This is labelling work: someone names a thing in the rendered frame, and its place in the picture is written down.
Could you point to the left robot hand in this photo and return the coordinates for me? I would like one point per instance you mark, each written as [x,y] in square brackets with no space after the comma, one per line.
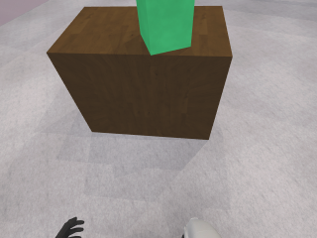
[65,231]

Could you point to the pedestal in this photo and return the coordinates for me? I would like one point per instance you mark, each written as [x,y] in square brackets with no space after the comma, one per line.
[120,88]

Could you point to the carton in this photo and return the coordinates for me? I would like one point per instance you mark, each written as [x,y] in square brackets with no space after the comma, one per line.
[166,25]

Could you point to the robot right thigh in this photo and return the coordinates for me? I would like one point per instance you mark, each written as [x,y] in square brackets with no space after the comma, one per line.
[200,229]

